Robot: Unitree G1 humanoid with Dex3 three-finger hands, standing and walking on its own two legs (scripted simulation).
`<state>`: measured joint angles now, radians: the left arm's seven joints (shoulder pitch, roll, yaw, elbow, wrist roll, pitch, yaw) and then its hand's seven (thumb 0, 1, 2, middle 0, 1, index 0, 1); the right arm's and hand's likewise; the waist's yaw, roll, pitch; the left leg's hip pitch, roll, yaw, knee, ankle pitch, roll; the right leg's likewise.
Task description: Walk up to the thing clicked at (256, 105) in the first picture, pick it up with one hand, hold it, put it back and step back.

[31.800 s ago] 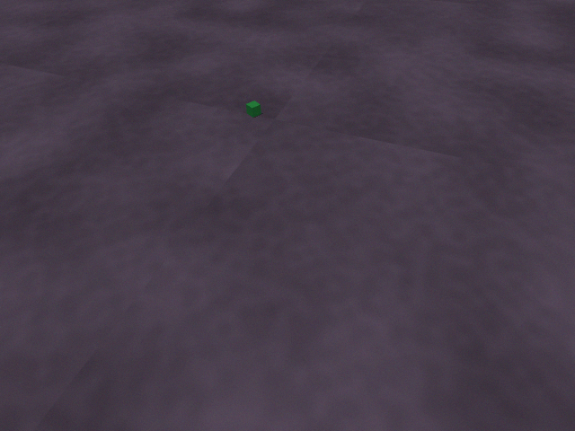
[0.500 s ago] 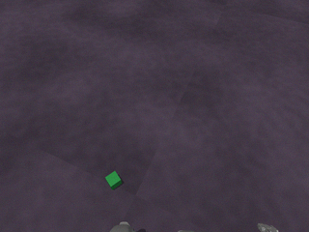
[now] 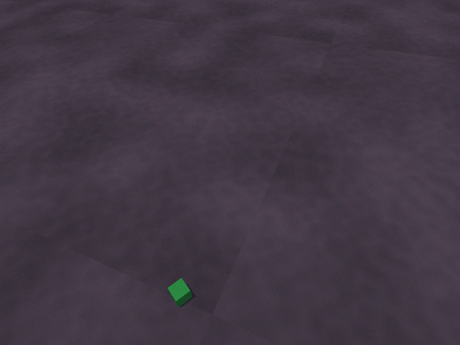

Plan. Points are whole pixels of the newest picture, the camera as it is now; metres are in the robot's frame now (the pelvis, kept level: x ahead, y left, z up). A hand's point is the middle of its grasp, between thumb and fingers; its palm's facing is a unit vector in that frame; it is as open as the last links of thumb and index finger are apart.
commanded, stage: walk up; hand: left
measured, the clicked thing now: (180, 292) +0.51 +0.25 -0.73
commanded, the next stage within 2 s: none
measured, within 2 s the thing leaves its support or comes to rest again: neither
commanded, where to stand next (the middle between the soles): +0.07 +0.01 m, yaw -1 degrees
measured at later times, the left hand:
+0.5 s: hand out of the picture +0.08 +0.27 -0.15, palm faces +0.03 -0.94 -0.34, open 7.4 cm
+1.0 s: hand out of the picture +0.08 +0.27 -0.15, palm faces +0.06 -0.94 -0.33, open 7.4 cm
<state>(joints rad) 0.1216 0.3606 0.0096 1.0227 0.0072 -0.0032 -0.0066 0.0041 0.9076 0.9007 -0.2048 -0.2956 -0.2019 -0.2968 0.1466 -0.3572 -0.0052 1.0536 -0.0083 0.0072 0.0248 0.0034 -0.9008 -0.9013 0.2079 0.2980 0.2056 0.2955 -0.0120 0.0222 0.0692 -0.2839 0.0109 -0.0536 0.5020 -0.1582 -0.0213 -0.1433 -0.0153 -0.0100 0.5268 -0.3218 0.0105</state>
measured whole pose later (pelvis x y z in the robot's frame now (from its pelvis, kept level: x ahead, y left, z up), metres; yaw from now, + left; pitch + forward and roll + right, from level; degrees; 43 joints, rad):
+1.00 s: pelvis +0.04 +0.01 +0.01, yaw +4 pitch -2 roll -1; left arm 0.17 0.36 0.05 1.10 0.03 -0.02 -0.02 0.00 0.91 0.90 -0.21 -0.30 -0.20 -0.30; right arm 0.15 -0.36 -0.03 1.10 -0.03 0.01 0.04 0.00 -0.90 -0.90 0.21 0.30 0.21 0.30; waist 0.01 0.00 0.02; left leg -0.29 -0.01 -0.06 0.57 -0.33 0.01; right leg -0.02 -0.03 -0.07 0.35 -0.32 0.00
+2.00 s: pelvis +0.06 -0.02 -0.01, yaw +6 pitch -4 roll +2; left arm 0.15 0.37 0.05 0.82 0.02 0.04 0.00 0.00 0.91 0.90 -0.21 -0.30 -0.20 -0.30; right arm 0.24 -0.37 -0.03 0.96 -0.03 0.03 -0.01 0.00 -0.90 -0.90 0.21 0.30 0.21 0.30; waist 0.01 -0.04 0.13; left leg -0.18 -0.05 -0.04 0.61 -0.37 0.00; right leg -0.38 -0.03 -0.05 0.67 -0.22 -0.05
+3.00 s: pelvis +0.07 +0.01 +0.01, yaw +4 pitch -2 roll +0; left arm 0.07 0.35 -0.02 1.05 0.00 -0.02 0.00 0.00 0.91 0.90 -0.20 -0.30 -0.20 -0.30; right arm 0.11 -0.36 -0.02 1.06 0.00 -0.01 0.00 0.00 -0.90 -0.90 0.21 0.30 0.21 0.30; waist -0.03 0.00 0.06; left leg -0.08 0.00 0.04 0.40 -0.28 0.01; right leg -0.18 0.00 0.07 0.44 -0.22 0.01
